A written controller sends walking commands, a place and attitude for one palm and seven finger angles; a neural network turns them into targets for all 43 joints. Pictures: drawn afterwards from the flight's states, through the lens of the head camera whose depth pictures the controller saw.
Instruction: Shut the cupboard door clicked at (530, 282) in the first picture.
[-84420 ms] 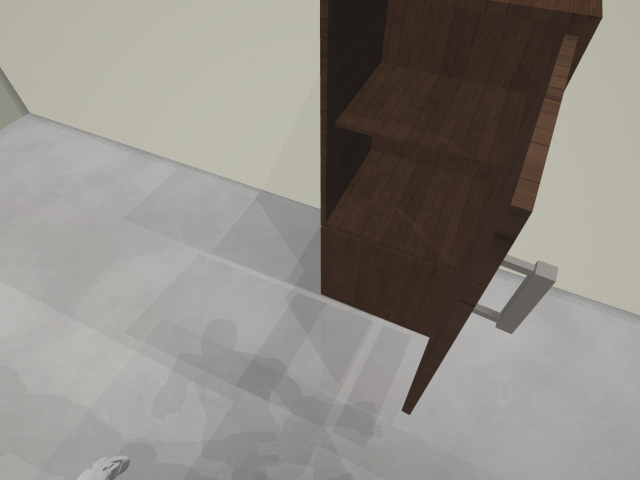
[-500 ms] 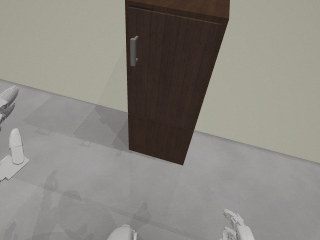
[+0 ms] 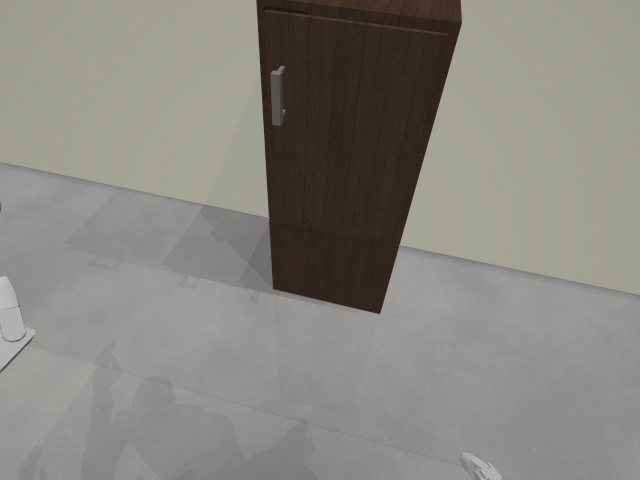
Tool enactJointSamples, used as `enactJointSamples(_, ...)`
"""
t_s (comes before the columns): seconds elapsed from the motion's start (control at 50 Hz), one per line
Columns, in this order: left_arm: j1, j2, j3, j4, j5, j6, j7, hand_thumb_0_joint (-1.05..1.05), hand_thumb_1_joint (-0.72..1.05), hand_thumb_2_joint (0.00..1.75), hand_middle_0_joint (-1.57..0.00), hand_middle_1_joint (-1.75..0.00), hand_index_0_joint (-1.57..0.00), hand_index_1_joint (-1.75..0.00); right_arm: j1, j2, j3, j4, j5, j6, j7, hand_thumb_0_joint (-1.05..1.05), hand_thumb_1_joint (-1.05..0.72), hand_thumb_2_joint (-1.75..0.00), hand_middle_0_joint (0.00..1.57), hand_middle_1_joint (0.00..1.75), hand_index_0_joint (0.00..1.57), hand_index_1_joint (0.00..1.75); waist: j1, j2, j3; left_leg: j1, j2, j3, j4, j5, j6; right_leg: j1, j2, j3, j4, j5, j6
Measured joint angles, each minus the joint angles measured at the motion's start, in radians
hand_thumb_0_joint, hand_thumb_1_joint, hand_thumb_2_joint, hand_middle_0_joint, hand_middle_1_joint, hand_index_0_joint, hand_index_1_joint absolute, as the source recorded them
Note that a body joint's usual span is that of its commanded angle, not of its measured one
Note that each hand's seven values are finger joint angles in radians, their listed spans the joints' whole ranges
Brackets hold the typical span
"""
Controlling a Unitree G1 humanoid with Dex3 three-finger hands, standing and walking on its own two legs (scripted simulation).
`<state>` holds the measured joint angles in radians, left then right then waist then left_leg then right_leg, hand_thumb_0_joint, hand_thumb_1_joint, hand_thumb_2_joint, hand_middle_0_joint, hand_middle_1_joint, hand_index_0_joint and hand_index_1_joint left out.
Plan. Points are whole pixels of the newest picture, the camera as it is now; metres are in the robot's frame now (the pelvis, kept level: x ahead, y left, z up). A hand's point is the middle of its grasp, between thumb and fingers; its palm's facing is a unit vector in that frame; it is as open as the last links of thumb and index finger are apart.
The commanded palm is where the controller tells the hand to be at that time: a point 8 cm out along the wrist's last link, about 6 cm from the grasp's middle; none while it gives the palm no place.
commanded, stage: stop stepping back and stand still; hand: left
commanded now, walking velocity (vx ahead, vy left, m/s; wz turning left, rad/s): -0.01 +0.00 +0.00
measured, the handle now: (279, 95) +0.92 +0.13 +0.06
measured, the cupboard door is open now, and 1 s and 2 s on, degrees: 0 0 0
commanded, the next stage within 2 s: let the arm hang, fingers relaxed in 0.72 s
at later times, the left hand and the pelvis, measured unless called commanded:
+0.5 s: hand (96, 278) +0.27 +0.25 +0.17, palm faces +0.39 -0.78 -0.49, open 7.4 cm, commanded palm +0.20 +0.29 +0.18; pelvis +0.06 -0.01 +0.00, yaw -1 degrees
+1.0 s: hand (155, 425) +0.22 +0.23 -0.08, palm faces +0.01 -0.92 -0.38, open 7.4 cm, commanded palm none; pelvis +0.04 +0.01 -0.01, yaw +0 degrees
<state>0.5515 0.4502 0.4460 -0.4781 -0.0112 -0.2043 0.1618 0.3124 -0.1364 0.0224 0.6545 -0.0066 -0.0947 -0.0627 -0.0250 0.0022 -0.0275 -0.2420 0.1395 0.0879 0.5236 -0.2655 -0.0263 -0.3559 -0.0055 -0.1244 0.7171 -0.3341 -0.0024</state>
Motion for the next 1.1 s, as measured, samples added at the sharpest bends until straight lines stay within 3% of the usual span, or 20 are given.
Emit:
enactJointSamples(0.06,-0.001,0.014,0.01,0.003,-0.002,0.011,0.01,0.01,0.89,0.9,-0.21,-0.3,-0.21,-0.3,0.001,0.002,0.01,-0.007,0.0,0.01,0.001,0.02,-0.9,-0.9,0.2,0.3,0.21,0.3,0.011,-0.003,-0.004,-0.067,-0.002,-0.002,0.108,-0.07,-0.001,0.094,0.006,0.016,-0.162,0.007,-0.029)
enactJointSamples(0.12,-0.049,-0.031,-0.026,0.022,-0.004,0.02,0.014,0.01,0.89,0.9,-0.21,-0.3,-0.21,-0.3,-0.045,-0.034,-0.005,0.037,0.003,0.021,0.006,0.02,-0.9,-0.9,0.21,0.3,0.21,0.3,0.031,0.027,0.029,-0.158,-0.04,-0.06,0.348,-0.183,0.011,0.075,0.013,0.014,-0.108,0.019,-0.046)
enactJointSamples(0.16,-0.048,-0.058,-0.04,0.019,-0.007,0.019,0.016,0.01,0.89,0.9,-0.21,-0.3,-0.21,-0.3,-0.065,-0.051,-0.013,0.053,0.003,0.029,0.008,0.02,-0.9,-0.9,0.21,0.3,0.21,0.3,0.036,0.017,0.04,-0.185,-0.073,-0.054,0.421,-0.184,0.009,0.091,0.004,0.026,-0.116,0.009,-0.042)
enactJointSamples(0.28,-0.02,-0.044,-0.028,-0.047,-0.02,-0.014,0.016,0.01,0.88,0.9,-0.21,-0.3,-0.21,-0.3,-0.086,-0.086,-0.035,0.009,0.003,0.014,-0.015,0.02,-0.9,-0.9,0.2,0.3,0.21,0.3,0.02,-0.011,0.054,-0.079,-0.093,-0.02,0.086,-0.003,0.025,0.124,0.005,0.03,-0.105,-0.027,-0.021)
enactJointSamples(0.38,-0.041,-0.011,0.0,-0.012,-0.02,-0.021,0.007,0.01,0.88,0.9,-0.21,-0.3,-0.21,-0.3,-0.11,-0.068,-0.036,-0.023,0.006,-0.001,-0.021,0.02,-0.9,-0.9,0.2,0.3,0.2,0.3,0.02,-0.045,0.042,-0.052,-0.108,0.003,0.047,-0.008,0.039,0.139,-0.004,0.071,-0.129,-0.024,0.001)
enactJointSamples(0.46,-0.029,-0.015,-0.004,-0.006,-0.024,-0.013,0.001,0.01,0.89,0.9,-0.21,-0.3,-0.21,-0.3,-0.124,-0.058,-0.017,-0.051,0.012,-0.014,-0.009,0.02,-0.9,-0.9,0.2,0.3,0.2,0.3,0.01,-0.018,0.037,-0.052,-0.093,-0.007,0.014,0.004,0.028,0.165,0.018,0.063,-0.217,0.005,-0.021)
enactJointSamples(0.6,0.042,-0.017,-0.041,-0.015,-0.037,0.014,-0.008,0.01,0.89,0.9,-0.21,-0.3,-0.21,-0.3,-0.127,-0.051,-0.003,-0.057,0.023,0.029,-0.006,0.01,-0.9,-0.9,0.2,0.3,0.21,0.3,0.008,0.0,0.02,-0.053,-0.084,-0.004,0.012,-0.008,0.016,0.165,0.027,0.068,-0.226,-0.002,-0.028)
enactJointSamples(0.82,0.009,-0.036,-0.048,0.029,-0.038,0.034,-0.001,0.01,0.89,0.9,-0.21,-0.3,-0.21,-0.3,-0.094,-0.073,-0.013,-0.042,0.024,0.057,-0.022,0.02,-0.9,-0.9,0.2,0.3,0.21,0.3,0.013,0.005,-0.002,-0.033,-0.091,-0.003,-0.001,-0.001,0.024,0.187,0.021,0.067,-0.242,0.007,-0.019)
enactJointSamples(0.86,-0.069,-0.027,-0.118,0.161,-0.008,0.037,-0.042,0.01,0.89,0.9,-0.21,-0.3,-0.21,-0.3,-0.099,-0.107,-0.022,-0.001,0.025,0.025,0.02,0.02,-0.9,-0.9,0.2,0.3,0.2,0.3,0.024,0.025,-0.012,-0.062,-0.097,-0.012,0.024,0.0,0.03,0.163,0.013,0.057,-0.218,0.004,-0.015)
enactJointSamples(0.9,-0.174,-0.046,-0.221,0.389,0.014,0.106,-0.098,0.0,0.89,0.9,-0.2,-0.3,-0.2,-0.3,-0.12,-0.154,-0.025,0.051,0.014,0.039,0.051,0.01,-0.9,-0.9,0.2,0.3,0.2,0.3,0.034,0.055,-0.026,-0.09,-0.109,-0.015,0.049,-0.005,0.04,0.132,0.0,0.053,-0.179,-0.009,-0.009)
enactJointSamples(0.96,-0.279,-0.108,-0.344,0.755,0.031,0.203,-0.146,0.0,0.9,0.9,-0.2,-0.29,-0.2,-0.3,-0.156,-0.186,-0.02,0.117,-0.003,0.076,0.067,0.01,-0.9,-0.9,0.2,0.3,0.21,0.3,0.024,0.077,-0.023,-0.105,-0.124,-0.013,0.061,-0.001,0.053,0.107,-0.017,0.055,-0.143,-0.019,0.0)
enactJointSamples(1.04,-0.308,-0.198,-0.447,1.117,0.036,0.257,-0.165,0.0,0.91,0.9,-0.2,-0.29,-0.2,-0.3,-0.155,-0.161,-0.009,0.176,-0.016,0.101,0.07,0.01,-0.9,-0.9,0.2,0.3,0.2,0.3,-0.001,0.035,0.02,-0.079,-0.135,-0.003,0.029,0.022,0.053,0.115,-0.028,0.064,-0.141,-0.012,-0.001)
enactJointSamples(1.1,-0.285,-0.265,-0.485,1.299,0.032,0.263,-0.167,0.01,0.91,0.9,-0.2,-0.29,-0.2,-0.3,-0.126,-0.126,0.001,0.238,-0.018,0.111,0.066,0.01,-0.9,-0.9,0.2,0.3,0.2,0.3,-0.003,-0.008,0.053,-0.049,-0.133,-0.003,-0.007,0.042,0.05,0.143,-0.023,0.063,-0.174,0.006,-0.003)
